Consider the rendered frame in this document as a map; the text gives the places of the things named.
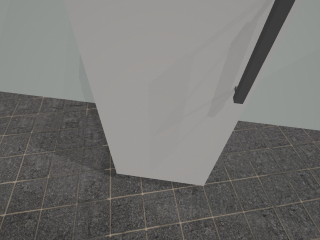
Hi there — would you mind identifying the fridge door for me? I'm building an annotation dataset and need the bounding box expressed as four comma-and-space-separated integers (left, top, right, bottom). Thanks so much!
64, 0, 302, 186

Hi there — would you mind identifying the handle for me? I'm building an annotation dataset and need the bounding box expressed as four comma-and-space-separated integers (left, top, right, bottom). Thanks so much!
233, 0, 295, 104

